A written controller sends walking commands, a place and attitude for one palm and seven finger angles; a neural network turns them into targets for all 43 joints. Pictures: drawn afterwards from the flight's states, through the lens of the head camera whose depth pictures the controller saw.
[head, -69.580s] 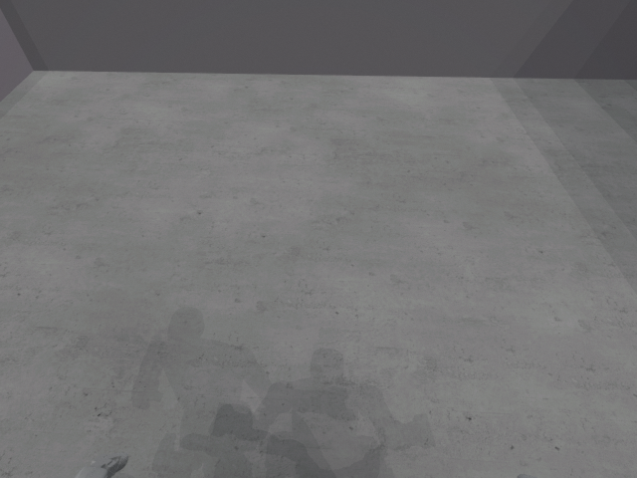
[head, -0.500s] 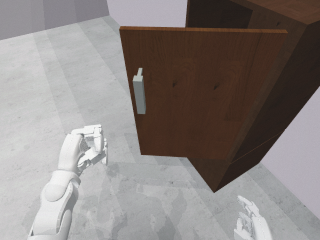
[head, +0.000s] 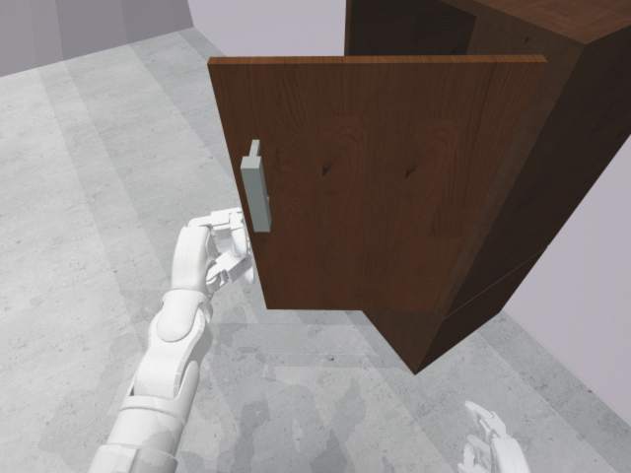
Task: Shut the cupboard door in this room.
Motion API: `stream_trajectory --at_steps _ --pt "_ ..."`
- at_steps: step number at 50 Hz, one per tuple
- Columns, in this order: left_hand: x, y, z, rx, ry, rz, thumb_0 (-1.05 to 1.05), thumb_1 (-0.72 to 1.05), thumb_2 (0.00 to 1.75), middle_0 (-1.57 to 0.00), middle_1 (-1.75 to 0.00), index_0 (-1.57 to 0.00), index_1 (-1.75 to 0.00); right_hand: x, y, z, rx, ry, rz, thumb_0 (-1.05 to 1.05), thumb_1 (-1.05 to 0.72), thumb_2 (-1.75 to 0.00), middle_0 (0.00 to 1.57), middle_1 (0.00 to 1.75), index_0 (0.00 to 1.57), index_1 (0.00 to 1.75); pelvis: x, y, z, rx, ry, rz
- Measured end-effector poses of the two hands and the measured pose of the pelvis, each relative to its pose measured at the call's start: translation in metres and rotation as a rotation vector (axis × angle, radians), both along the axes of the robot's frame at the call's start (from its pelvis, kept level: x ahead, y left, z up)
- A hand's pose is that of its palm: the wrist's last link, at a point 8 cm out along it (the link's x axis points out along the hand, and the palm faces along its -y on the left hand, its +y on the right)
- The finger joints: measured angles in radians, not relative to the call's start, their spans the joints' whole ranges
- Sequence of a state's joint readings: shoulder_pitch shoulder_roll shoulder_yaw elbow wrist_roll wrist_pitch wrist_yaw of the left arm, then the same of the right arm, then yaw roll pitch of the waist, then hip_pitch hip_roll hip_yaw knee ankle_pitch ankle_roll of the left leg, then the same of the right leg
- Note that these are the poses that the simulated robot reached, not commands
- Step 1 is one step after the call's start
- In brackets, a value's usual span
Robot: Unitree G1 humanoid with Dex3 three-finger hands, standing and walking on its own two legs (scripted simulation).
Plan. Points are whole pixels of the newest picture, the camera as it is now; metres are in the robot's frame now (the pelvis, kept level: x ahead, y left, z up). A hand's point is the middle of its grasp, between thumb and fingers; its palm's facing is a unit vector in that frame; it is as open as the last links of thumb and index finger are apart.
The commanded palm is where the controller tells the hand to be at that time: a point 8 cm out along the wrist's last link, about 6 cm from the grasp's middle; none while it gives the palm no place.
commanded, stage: bring the fist close to the handle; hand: left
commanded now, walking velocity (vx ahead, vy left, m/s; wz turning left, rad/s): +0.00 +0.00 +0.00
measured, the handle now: (259, 186) +0.48 +0.11 +0.09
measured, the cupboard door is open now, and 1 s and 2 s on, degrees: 56 54 40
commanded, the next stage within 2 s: push the door shut along its arc in 0.58 s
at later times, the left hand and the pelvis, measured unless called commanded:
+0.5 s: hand (267, 240) +0.38 +0.08 +0.10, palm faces +0.04 -1.00 -0.05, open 3.1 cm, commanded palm +0.35 +0.13 +0.10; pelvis -0.01 -0.02 +0.00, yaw -1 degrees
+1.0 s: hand (270, 219) +0.41 +0.08 +0.10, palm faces -0.05 -1.00 -0.04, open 3.3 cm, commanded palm +0.40 +0.13 +0.10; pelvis -0.02 -0.01 +0.00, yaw -1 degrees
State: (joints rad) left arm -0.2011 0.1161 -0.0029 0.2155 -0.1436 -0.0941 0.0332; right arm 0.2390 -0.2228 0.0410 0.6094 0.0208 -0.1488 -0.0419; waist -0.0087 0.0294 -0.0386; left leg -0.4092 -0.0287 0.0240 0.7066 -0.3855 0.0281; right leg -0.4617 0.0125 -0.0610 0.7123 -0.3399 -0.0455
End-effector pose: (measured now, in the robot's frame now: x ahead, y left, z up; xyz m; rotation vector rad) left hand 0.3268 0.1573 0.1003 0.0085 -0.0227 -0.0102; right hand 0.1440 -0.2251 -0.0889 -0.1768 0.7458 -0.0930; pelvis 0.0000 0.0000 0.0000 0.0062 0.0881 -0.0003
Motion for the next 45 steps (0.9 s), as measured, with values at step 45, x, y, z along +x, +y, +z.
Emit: stream_trajectory --at_steps 45 --pt "0.053 -0.024 -0.002 0.033 0.047 -0.004 0.02 0.9 0.9 -1.3 -1.5 -1.3 -1.5 -0.051 -0.03 -0.01 -0.006 0.126 -0.089 0.01 -0.91 -0.9 0.2 0.29 0.2 0.3 -0.02 -0.015 0.003 0.01 0.009 -0.015"
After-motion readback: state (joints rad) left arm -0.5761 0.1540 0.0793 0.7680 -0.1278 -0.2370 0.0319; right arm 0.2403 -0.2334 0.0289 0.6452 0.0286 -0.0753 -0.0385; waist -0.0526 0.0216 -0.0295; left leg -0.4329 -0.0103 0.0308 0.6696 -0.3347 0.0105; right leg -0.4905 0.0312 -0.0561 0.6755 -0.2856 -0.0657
